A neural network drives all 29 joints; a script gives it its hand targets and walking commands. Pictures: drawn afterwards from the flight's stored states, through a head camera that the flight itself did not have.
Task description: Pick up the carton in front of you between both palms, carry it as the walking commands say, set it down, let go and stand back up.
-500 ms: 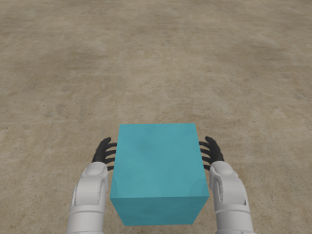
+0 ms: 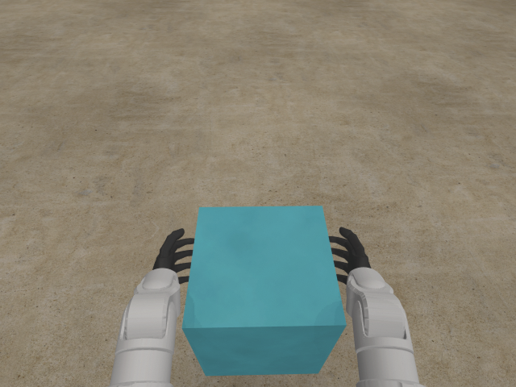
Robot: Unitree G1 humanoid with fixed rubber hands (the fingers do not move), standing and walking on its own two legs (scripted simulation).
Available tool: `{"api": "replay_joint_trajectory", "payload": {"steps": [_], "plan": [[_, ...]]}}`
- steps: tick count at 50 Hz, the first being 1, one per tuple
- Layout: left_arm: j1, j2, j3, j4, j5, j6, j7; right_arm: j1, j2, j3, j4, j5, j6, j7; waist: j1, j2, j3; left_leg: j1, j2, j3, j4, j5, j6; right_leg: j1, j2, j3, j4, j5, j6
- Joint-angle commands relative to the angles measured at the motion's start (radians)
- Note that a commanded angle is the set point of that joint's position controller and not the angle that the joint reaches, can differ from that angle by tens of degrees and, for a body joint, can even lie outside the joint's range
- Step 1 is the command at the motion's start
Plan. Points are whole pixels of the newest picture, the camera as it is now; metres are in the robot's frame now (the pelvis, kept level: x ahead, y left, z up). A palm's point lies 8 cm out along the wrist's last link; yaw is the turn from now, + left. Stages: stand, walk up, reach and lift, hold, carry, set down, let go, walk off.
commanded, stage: carry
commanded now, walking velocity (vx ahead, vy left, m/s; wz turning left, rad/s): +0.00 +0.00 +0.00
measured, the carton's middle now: (261, 294) +0.29 +0.00 -0.05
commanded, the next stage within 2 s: none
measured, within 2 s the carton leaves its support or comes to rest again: neither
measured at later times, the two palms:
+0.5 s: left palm (163, 216) +0.40 +0.18 +0.03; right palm (328, 221) +0.39 -0.12 +0.04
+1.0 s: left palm (189, 143) +0.61 +0.16 +0.04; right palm (320, 139) +0.63 -0.14 +0.04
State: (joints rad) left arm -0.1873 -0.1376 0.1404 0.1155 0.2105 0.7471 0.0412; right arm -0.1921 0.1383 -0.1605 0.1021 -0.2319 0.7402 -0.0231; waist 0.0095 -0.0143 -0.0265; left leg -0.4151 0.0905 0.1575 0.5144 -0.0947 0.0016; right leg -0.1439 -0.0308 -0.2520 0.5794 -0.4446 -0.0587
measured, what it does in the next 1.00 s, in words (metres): walks ahead: right foot, then left foot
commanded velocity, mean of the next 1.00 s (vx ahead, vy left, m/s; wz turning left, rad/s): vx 0.30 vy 0.00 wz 0.00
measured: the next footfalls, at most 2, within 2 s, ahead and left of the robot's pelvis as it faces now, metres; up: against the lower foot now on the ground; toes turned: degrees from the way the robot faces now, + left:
right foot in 0.70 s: +0.36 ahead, -0.11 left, +0.00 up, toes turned -10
left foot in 1.00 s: +0.43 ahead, +0.11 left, +0.01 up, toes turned +12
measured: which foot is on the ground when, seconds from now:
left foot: down 0.00-0.72, up 0.74-0.98, down 1.00-1.00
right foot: down 0.00-0.38, up 0.40-0.68, down 0.70-1.00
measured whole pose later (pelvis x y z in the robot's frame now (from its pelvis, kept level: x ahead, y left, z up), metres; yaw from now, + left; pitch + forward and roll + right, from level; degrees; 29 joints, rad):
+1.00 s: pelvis +0.34 -0.01 +0.01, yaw +4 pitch +3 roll -1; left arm -0.15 -0.13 0.11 0.05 0.17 0.69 0.06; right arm -0.15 0.13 -0.13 0.01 -0.21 0.69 -0.04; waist 0.01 0.03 0.01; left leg -0.34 0.05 0.15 0.39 -0.06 0.01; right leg -0.21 -0.05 -0.24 0.44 -0.27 -0.02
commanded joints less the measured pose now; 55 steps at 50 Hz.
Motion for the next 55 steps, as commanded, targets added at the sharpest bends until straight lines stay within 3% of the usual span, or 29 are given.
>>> {"api": "replay_joint_trajectory", "payload": {"steps": [1, 2, 4, 6, 7, 9, 12, 15, 16, 17, 18, 19, 21, 23, 25, 29, 32, 33, 34, 35, 36, 37, 39, 41, 44, 46, 50, 52, 55], "plan": [[-0.422, -0.895, -0.561, -0.040, -0.250, -0.036, -0.242, -0.404, 0.860, 0.559, -0.048, 0.220, -0.034, 0.222, 0.002, -0.036, -0.247, 0.185, 0.046, -0.048, 0.021, 0.192, 0.035, -0.019, -0.155, 0.109, -0.124, 0.515, 0.042], [-0.449, -0.904, -0.574, -0.066, -0.262, -0.043, -0.242, -0.413, 0.887, 0.568, -0.026, 0.242, -0.031, 0.224, 0.003, -0.028, -0.274, 0.186, 0.048, -0.040, 0.025, 0.196, 0.038, 0.006, -0.156, 0.096, -0.114, 0.520, 0.042], [-0.429, -0.875, -0.543, -0.049, -0.230, -0.032, -0.234, -0.424, 0.866, 0.532, -0.025, 0.231, -0.026, 0.228, 0.013, -0.041, -0.204, 0.173, 0.044, 0.007, -0.022, -0.030, 0.034, -0.035, -0.186, 0.128, -0.234, 0.187, 0.025], [-0.469, -0.886, -0.554, -0.082, -0.232, -0.040, -0.239, -0.424, 0.900, 0.541, -0.004, 0.244, -0.031, 0.234, 0.019, -0.117, -0.147, 0.062, -0.007, 0.046, 0.080, -0.253, 0.001, -0.007, -0.264, 0.291, -0.447, -0.279, -0.066], [-0.500, -0.899, -0.548, -0.087, -0.228, -0.044, -0.242, -0.485, 0.895, 0.544, -0.048, 0.234, -0.042, 0.234, 0.020, -0.128, -0.079, -0.009, 0.014, 0.012, 0.154, -0.206, -0.003, -0.023, -0.340, 0.374, -0.517, -0.307, -0.115], [-0.537, -0.912, -0.577, -0.128, -0.248, -0.055, -0.236, -0.498, 0.915, 0.552, -0.061, 0.255, -0.051, 0.240, 0.021, -0.062, -0.053, -0.100, 0.035, -0.034, 0.189, -0.207, 0.002, 0.053, -0.349, 0.389, -0.504, -0.163, -0.128], [-0.499, -0.898, -0.581, -0.103, -0.256, -0.065, -0.223, -0.438, 0.871, 0.521, -0.015, 0.247, -0.060, 0.235, 0.027, -0.055, -0.099, -0.209, 0.001, 0.010, 0.125, -0.282, 0.023, 0.300, -0.323, 0.247, -0.324, 0.446, -0.103], [-0.402, -0.882, -0.584, -0.055, -0.240, -0.052, -0.219, -0.373, 0.857, 0.545, -0.028, 0.246, -0.057, 0.222, 0.002, -0.072, -0.235, 0.149, -0.075, 0.085, -0.088, -0.138, 0.042, 0.220, -0.203, 0.057, -0.097, 0.715, -0.010], [-0.401, -0.857, -0.561, -0.042, -0.226, -0.043, -0.216, -0.337, 0.857, 0.528, 0.011, 0.224, -0.052, 0.221, -0.020, -0.065, -0.292, 0.419, -0.029, 0.014, -0.125, -0.120, 0.079, 0.027, -0.179, 0.014, 0.058, 0.741, 0.034], [-0.426, -0.863, -0.543, -0.041, -0.221, -0.036, -0.220, -0.320, 0.847, 0.522, 0.029, 0.215, -0.044, 0.218, -0.047, 0.151, -0.343, 0.668, 0.153, -0.290, -0.149, 0.039, 0.170, -0.232, -0.096, 0.003, 0.295, 0.522, 0.075], [-0.436, -0.881, -0.565, -0.082, -0.241, -0.043, -0.224, -0.336, 0.856, 0.524, -0.034, 0.213, -0.051, 0.212, -0.037, 0.345, -0.344, 0.778, 0.290, -0.578, -0.232, 0.271, 0.282, -0.474, 0.030, 0.060, 0.446, -0.040, 0.092], [-0.431, -0.883, -0.578, -0.078, -0.235, -0.048, -0.224, -0.340, 0.870, 0.539, -0.053, 0.228, -0.055, 0.209, -0.043, 0.220, -0.332, 0.784, 0.332, -0.603, -0.217, 0.418, 0.326, -0.553, -0.003, 0.167, 0.560, -0.152, 0.068], [-0.347, -0.907, -0.531, 0.031, -0.220, -0.060, -0.226, -0.427, 0.858, 0.565, -0.118, 0.255, -0.075, 0.209, -0.033, 0.043, -0.340, 0.686, 0.315, -0.456, -0.217, 0.254, 0.239, -0.560, -0.086, 0.247, 0.536, -0.150, 0.047], [-0.349, -0.938, -0.563, -0.038, -0.243, -0.098, -0.224, -0.454, 0.894, 0.640, -0.139, 0.311, -0.098, 0.214, -0.032, 0.073, -0.324, 0.585, 0.264, -0.285, -0.285, 0.115, 0.143, -0.461, -0.105, 0.201, 0.304, -0.022, 0.061], [-0.512, -0.894, -0.611, -0.189, -0.285, -0.123, -0.216, -0.425, 0.898, 0.639, -0.120, 0.301, -0.101, 0.213, -0.031, 0.122, -0.294, 0.519, 0.212, -0.224, -0.338, 0.033, 0.135, -0.400, -0.077, 0.144, 0.200, 0.126, 0.082], [-0.420, -0.834, -0.632, -0.195, -0.280, -0.066, -0.201, -0.353, 0.830, 0.635, -0.163, 0.289, -0.066, 0.196, -0.036, 0.195, -0.249, 0.472, 0.181, -0.121, -0.346, -0.054, 0.130, -0.290, -0.048, 0.079, -0.060, 0.247, 0.083], [-0.328, -0.774, -0.570, -0.109, -0.223, -0.034, -0.198, -0.308, 0.755, 0.559, -0.095, 0.213, -0.032, 0.184, -0.006, 0.118, -0.213, 0.318, 0.114, -0.004, -0.188, -0.055, 0.076, -0.054, -0.004, -0.012, -0.162, 0.333, 0.082], [-0.348, -0.785, -0.546, -0.100, -0.232, -0.027, -0.205, -0.321, 0.775, 0.575, -0.107, 0.217, -0.023, 0.181, 0.003, 0.073, -0.238, 0.222, 0.085, 0.036, -0.057, -0.021, 0.032, 0.093, -0.032, 0.012, -0.181, 0.283, 0.063], [-0.305, -0.753, -0.519, -0.055, -0.199, -0.015, -0.206, -0.281, 0.754, 0.514, -0.026, 0.191, -0.007, 0.181, 0.024, -0.061, -0.272, 0.095, 0.019, 0.076, 0.149, -0.100, -0.004, 0.214, -0.146, 0.189, -0.234, 0.206, 0.016], [-0.281, -0.760, -0.467, 0.010, -0.194, -0.021, -0.207, -0.316, 0.734, 0.512, -0.057, 0.174, -0.012, 0.179, 0.020, -0.320, -0.266, -0.128, -0.070, 0.055, 0.372, -0.376, -0.034, 0.311, -0.349, 0.538, -0.368, 0.261, -0.054], [-0.256, -0.756, -0.447, 0.063, -0.162, -0.026, -0.211, -0.311, 0.761, 0.494, 0.009, 0.175, -0.013, 0.186, 0.021, -0.298, -0.210, -0.217, -0.057, -0.034, 0.482, -0.490, -0.011, 0.319, -0.430, 0.613, -0.366, 0.575, -0.119], [-0.343, -0.814, -0.496, -0.054, -0.221, -0.053, -0.219, -0.352, 0.821, 0.558, -0.086, 0.231, -0.035, 0.193, 0.016, -0.176, -0.244, -0.230, -0.050, -0.073, 0.497, -0.515, -0.006, 0.329, -0.430, 0.560, -0.320, 0.840, -0.168], [-0.426, -0.905, -0.585, -0.103, -0.275, -0.077, -0.224, -0.406, 0.914, 0.620, -0.108, 0.276, -0.066, 0.205, 0.018, -0.066, -0.315, -0.141, 0.003, -0.097, 0.364, -0.439, -0.002, 0.260, -0.366, 0.352, -0.303, 0.832, -0.116], [-0.410, -0.905, -0.615, -0.094, -0.281, -0.106, -0.238, -0.392, 0.928, 0.652, -0.060, 0.275, -0.082, 0.206, 0.008, -0.151, -0.357, -0.035, -0.023, -0.069, 0.165, -0.345, -0.011, 0.215, -0.279, 0.212, -0.290, 0.831, -0.058], [-0.432, -0.900, -0.660, -0.148, -0.301, -0.126, -0.240, -0.322, 0.895, 0.646, -0.090, 0.246, -0.109, 0.198, 0.007, -0.109, -0.403, 0.129, -0.051, -0.032, -0.031, -0.144, 0.001, 0.212, -0.260, 0.147, -0.234, 0.813, -0.044], [-0.447, -0.898, -0.692, -0.212, -0.315, -0.116, -0.238, -0.360, 0.920, 0.684, -0.155, 0.287, -0.102, 0.202, -0.004, -0.134, -0.381, 0.242, -0.035, -0.003, -0.183, 0.146, 0.005, 0.143, -0.220, 0.086, -0.178, 0.624, 0.000], [-0.362, -0.813, -0.637, -0.138, -0.259, -0.040, -0.212, -0.364, 0.787, 0.651, -0.158, 0.259, -0.040, 0.184, -0.004, 0.091, -0.385, 0.434, 0.188, -0.181, -0.107, 0.485, 0.074, -0.076, -0.135, 0.106, -0.111, 0.200, 0.084], [-0.355, -0.803, -0.608, -0.132, -0.252, -0.022, -0.212, -0.294, 0.754, 0.573, -0.101, 0.210, -0.029, 0.187, -0.007, 0.082, -0.367, 0.393, 0.154, -0.148, -0.073, 0.489, 0.093, -0.028, -0.137, 0.131, -0.156, 0.386, 0.075], [-0.393, -0.820, -0.599, -0.090, -0.239, -0.047, -0.216, -0.275, 0.777, 0.521, -0.026, 0.189, -0.040, 0.194, -0.001, 0.062, -0.352, 0.344, 0.097, -0.094, -0.026, 0.600, 0.044, 0.030, -0.143, 0.117, -0.102, 0.550, 0.085]]}}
